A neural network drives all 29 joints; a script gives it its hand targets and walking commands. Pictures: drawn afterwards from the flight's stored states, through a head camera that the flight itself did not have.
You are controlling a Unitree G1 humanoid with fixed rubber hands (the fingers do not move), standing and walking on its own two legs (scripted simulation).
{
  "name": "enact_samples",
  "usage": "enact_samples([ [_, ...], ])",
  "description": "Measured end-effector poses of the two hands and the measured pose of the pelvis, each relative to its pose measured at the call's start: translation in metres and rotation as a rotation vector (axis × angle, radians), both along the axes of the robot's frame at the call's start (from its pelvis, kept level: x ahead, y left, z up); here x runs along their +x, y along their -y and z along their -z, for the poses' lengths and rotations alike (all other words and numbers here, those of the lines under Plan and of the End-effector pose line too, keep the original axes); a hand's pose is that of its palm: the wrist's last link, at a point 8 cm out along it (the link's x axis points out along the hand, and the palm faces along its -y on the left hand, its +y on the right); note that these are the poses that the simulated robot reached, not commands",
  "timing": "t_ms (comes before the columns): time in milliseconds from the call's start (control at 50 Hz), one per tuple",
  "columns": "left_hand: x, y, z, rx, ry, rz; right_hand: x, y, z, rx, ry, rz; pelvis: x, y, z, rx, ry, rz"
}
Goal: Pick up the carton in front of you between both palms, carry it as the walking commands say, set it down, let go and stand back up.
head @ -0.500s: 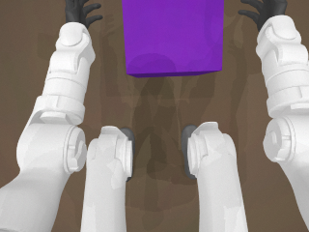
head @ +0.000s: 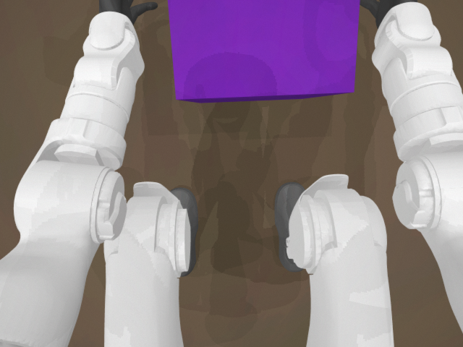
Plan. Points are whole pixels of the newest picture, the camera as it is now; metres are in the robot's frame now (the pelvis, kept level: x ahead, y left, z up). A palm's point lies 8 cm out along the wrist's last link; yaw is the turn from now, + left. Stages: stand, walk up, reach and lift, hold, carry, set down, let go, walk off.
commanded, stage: reach and lift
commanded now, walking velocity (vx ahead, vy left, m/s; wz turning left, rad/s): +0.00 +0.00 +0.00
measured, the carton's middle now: (254, 31) +0.53 -0.05 -0.24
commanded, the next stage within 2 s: none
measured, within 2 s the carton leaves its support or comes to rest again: leaves its support in 0.56 s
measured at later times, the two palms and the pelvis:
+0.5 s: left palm (136, 11) +0.54 +0.11 -0.17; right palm (375, 2) +0.53 -0.19 -0.17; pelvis -0.01 +0.00 +0.00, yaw +0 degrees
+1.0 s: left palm out of the picture +0.50 +0.11 +0.02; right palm out of the picture +0.48 -0.19 +0.01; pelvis -0.01 +0.01 +0.08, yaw -1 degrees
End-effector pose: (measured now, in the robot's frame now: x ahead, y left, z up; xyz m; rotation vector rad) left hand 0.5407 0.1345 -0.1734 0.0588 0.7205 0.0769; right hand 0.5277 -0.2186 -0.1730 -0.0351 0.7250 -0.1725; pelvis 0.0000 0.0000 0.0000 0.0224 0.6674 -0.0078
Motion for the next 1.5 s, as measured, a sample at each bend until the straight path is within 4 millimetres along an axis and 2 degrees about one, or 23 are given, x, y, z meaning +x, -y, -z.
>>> enact_samples([
  [160,-0.005,0.004,-0.002,-0.007,-0.004,0.006,-0.005,-0.007,-0.002,0.005,-0.003,-0.011,-0.005,-0.002,-0.004,-0.001,-0.007,-0.002],
  [260,-0.004,0.023,-0.003,-0.033,-0.001,0.03,-0.001,-0.024,-0.003,0.019,0.001,-0.029,-0.009,-0.003,-0.007,-0.003,0.0,-0.005],
  [520,0.0,0.024,-0.005,-0.03,-0.028,-0.009,0.002,-0.028,-0.006,0.032,-0.034,-0.041,-0.006,-0.003,0.002,-0.008,0.03,-0.009],
  [620,0.001,0.023,-0.021,-0.029,-0.009,-0.029,-0.003,-0.032,-0.016,0.031,-0.016,-0.024,-0.002,-0.003,0.003,-0.008,0.015,-0.008],
  [680,-0.002,0.023,-0.042,-0.038,0.024,-0.035,-0.005,-0.032,-0.036,0.043,0.018,-0.013,-0.001,-0.003,0.0,-0.006,0.001,-0.003],
  [760,-0.01,0.025,-0.083,-0.052,0.065,-0.04,-0.013,-0.03,-0.08,0.055,0.06,0.005,-0.002,-0.004,-0.012,-0.003,-0.016,0.005],
  [840,-0.022,0.026,-0.127,-0.066,0.063,-0.048,-0.026,-0.029,-0.125,0.067,0.059,0.024,-0.005,-0.005,-0.034,-0.003,-0.035,0.015],
  [940,-0.036,0.025,-0.17,-0.06,0.032,-0.05,-0.041,-0.03,-0.167,0.064,0.027,0.023,-0.01,-0.006,-0.066,-0.004,-0.055,0.021],
  [1160,-0.046,0.022,-0.234,-0.057,0.044,-0.042,-0.053,-0.033,-0.231,0.058,0.038,0.024,-0.01,-0.008,-0.118,-0.005,-0.073,0.024],
  [1320,-0.057,0.018,-0.278,-0.056,0.051,-0.045,-0.064,-0.036,-0.274,0.062,0.045,0.032,0.003,-0.009,-0.155,-0.005,-0.052,0.03],
  [1500,-0.073,0.014,-0.337,-0.06,0.043,-0.05,-0.08,-0.041,-0.333,0.07,0.038,0.038,0.022,-0.008,-0.205,-0.01,0.018,0.032],
])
